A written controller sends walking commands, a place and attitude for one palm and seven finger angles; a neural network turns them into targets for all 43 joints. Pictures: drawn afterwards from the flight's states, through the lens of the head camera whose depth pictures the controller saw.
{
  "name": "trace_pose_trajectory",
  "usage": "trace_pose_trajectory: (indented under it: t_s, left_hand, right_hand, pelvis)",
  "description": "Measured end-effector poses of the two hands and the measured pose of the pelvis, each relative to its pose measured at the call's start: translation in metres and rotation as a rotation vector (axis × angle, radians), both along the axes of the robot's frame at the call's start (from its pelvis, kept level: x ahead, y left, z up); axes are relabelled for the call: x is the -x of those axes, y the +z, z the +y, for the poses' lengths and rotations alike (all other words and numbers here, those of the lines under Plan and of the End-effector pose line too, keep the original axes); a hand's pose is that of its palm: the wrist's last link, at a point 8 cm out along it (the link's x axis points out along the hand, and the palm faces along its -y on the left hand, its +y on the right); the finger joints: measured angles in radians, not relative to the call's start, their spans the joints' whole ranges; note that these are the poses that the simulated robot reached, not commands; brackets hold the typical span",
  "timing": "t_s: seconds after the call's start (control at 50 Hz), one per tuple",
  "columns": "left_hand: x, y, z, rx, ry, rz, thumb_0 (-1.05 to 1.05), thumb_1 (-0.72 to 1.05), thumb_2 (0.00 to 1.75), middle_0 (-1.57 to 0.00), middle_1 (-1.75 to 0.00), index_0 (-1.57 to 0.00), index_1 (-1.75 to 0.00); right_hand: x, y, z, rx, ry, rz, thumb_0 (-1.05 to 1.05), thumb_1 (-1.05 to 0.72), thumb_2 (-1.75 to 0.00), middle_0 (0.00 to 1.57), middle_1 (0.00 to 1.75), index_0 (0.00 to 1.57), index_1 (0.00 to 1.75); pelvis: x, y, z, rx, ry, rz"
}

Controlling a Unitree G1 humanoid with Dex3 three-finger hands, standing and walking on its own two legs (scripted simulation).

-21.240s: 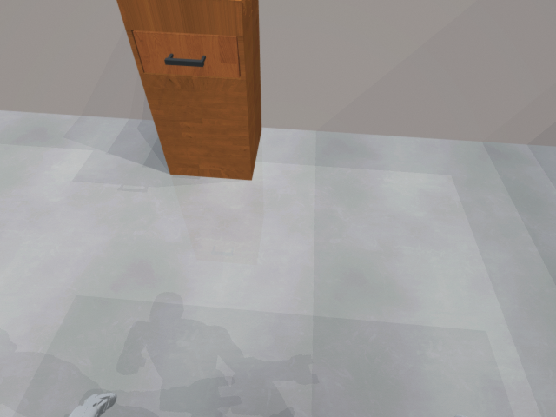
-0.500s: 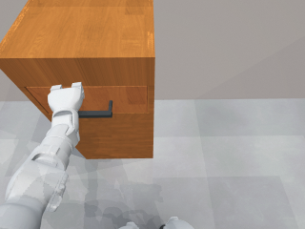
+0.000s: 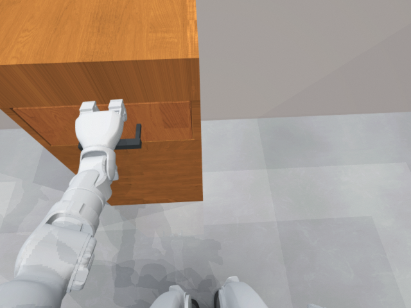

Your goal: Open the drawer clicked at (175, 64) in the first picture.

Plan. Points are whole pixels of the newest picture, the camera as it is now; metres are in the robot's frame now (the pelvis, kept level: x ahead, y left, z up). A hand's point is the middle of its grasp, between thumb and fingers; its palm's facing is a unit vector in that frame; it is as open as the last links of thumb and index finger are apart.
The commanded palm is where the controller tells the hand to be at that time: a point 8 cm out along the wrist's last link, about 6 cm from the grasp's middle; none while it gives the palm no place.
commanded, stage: move the hooked fingers above the handle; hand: left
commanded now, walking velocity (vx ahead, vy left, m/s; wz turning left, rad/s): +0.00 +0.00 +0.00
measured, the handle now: (111, 137) +0.51 +0.20 -0.07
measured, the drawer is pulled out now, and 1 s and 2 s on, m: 0.00 0.00 0.00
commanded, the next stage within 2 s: lift the fingers back up to retry in 0.32 s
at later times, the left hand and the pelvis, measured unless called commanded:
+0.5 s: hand (108, 142) +0.47 +0.19 -0.03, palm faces +0.08 -0.04 -1.00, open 13.6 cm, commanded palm +0.45 +0.21 +0.05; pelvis +0.00 +0.00 -0.02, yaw +1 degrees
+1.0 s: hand (101, 151) +0.45 +0.21 -0.03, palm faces -0.06 -0.08 -1.00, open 13.8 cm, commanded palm +0.44 +0.21 +0.05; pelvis +0.01 +0.01 -0.01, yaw +1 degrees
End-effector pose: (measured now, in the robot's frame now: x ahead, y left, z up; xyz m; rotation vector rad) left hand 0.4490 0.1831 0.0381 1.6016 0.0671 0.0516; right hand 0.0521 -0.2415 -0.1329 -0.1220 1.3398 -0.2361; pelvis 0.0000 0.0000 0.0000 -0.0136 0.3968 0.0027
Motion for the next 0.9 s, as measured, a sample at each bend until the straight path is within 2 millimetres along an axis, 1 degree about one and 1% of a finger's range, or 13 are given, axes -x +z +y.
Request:
trace_pose_trajectory:
  t_s: [0.08, 0.16, 0.2, 0.26, 0.32, 0.36, 0.44, 0.48, 0.56, 0.66, 0.72, 0.78, 0.9]
  left_hand:
    - [-0.001, 0.015, 0.010, 0.047, 0.075, 0.118, 0.00, -0.49, 0.30, -0.34, -1.21, -0.38, -1.25]
    - [-0.001, 0.020, 0.013, 0.059, -0.004, 0.173, 0.00, -0.49, 0.30, -0.33, -1.20, -0.36, -1.22]
    - [0.002, 0.014, 0.009, 0.064, -0.077, 0.183, 0.00, -0.49, 0.30, -0.32, -1.20, -0.34, -1.22]
    - [0.011, -0.001, -0.001, 0.103, -0.166, 0.176, 0.00, -0.49, 0.30, -0.32, -1.20, -0.33, -1.21]
    - [0.017, -0.019, -0.006, 0.137, -0.206, 0.129, 0.00, -0.49, 0.30, -0.32, -1.20, -0.32, -1.20]
    - [0.017, -0.025, -0.004, 0.134, -0.209, 0.068, 0.00, -0.49, 0.30, -0.32, -1.20, -0.32, -1.20]
    - [0.005, -0.017, 0.013, 0.089, -0.135, -0.078, 0.00, -0.49, 0.30, -0.33, -1.20, -0.32, -1.20]
    - [0.002, -0.014, 0.012, 0.075, -0.124, -0.092, 0.00, -0.49, 0.30, -0.37, -1.23, -0.34, -1.22]
    - [0.000, -0.006, 0.008, 0.058, -0.032, -0.035, 0.00, -0.49, 0.30, -0.38, -1.24, -0.37, -1.26]
    - [-0.001, 0.006, 0.008, 0.060, 0.012, 0.084, 0.00, -0.49, 0.30, -0.35, -1.22, -0.37, -1.24]
    - [-0.002, 0.010, 0.013, 0.083, 0.001, 0.126, 0.00, -0.49, 0.30, -0.34, -1.21, -0.36, -1.23]
    - [-0.002, 0.009, 0.020, 0.082, -0.042, 0.134, 0.00, -0.49, 0.30, -0.33, -1.21, -0.35, -1.22]
    - [0.008, -0.009, 0.031, 0.091, -0.108, 0.110, 0.00, -0.49, 0.30, -0.32, -1.20, -0.33, -1.20]
  right_hand:
    - [0.004, 0.016, 0.004, 0.000, -0.017, -0.030, 0.01, -0.91, -0.89, 0.20, 0.30, 0.20, 0.30]
    - [0.011, 0.029, -0.009, 0.056, -0.010, -0.043, 0.01, -0.91, -0.89, 0.20, 0.30, 0.20, 0.30]
    - [0.016, 0.030, -0.018, 0.087, 0.001, -0.032, 0.00, -0.91, -0.89, 0.20, 0.30, 0.20, 0.30]
    - [0.021, 0.029, -0.031, 0.127, 0.018, -0.002, 0.00, -0.91, -0.89, 0.20, 0.30, 0.20, 0.30]
    - [0.023, 0.023, -0.040, 0.153, 0.030, 0.022, 0.01, -0.91, -0.89, 0.20, 0.30, 0.20, 0.30]
    - [0.022, 0.018, -0.043, 0.160, 0.035, 0.032, 0.01, -0.91, -0.89, 0.20, 0.30, 0.20, 0.30]
    - [0.018, 0.005, -0.039, 0.144, 0.036, 0.046, 0.01, -0.91, -0.89, 0.19, 0.30, 0.20, 0.30]
    - [0.014, 0.000, -0.033, 0.118, 0.034, 0.049, 0.01, -0.91, -0.89, 0.19, 0.30, 0.20, 0.30]
    - [0.006, 0.001, -0.015, 0.051, 0.022, 0.034, 0.01, -0.91, -0.89, 0.19, 0.30, 0.20, 0.30]
    - [-0.002, 0.016, -0.001, 0.023, 0.002, -0.019, 0.01, -0.91, -0.89, 0.20, 0.30, 0.20, 0.30]
    - [-0.002, 0.024, -0.002, 0.042, 0.000, -0.040, 0.00, -0.91, -0.89, 0.20, 0.30, 0.20, 0.30]
    - [0.001, 0.029, -0.008, 0.075, 0.006, -0.044, 0.00, -0.91, -0.89, 0.20, 0.30, 0.20, 0.30]
    - [0.011, 0.024, -0.024, 0.127, 0.031, 0.009, 0.00, -0.91, -0.89, 0.20, 0.30, 0.20, 0.30]
  pelvis:
    - [-0.003, 0.012, -0.003, -0.001, 0.001, -0.042]
    - [-0.004, 0.014, -0.005, 0.004, 0.012, -0.053]
    - [-0.005, 0.011, -0.005, 0.008, 0.018, -0.048]
    - [-0.005, 0.005, -0.003, 0.012, 0.021, -0.030]
    - [-0.004, -0.004, 0.000, 0.013, 0.020, -0.003]
    - [-0.004, -0.009, 0.001, 0.014, 0.019, 0.018]
    - [-0.003, -0.017, 0.003, 0.015, 0.018, 0.043]
    - [-0.004, -0.017, 0.003, 0.017, 0.020, 0.041]
    - [-0.006, -0.007, 0.005, 0.017, 0.016, 0.015]
    - [-0.009, 0.007, 0.003, 0.011, 0.005, -0.026]
    - [-0.010, 0.011, 0.002, 0.010, 0.003, -0.041]
    - [-0.009, 0.010, 0.002, 0.013, 0.007, -0.038]
    - [-0.009, 0.000, 0.006, 0.021, 0.016, -0.005]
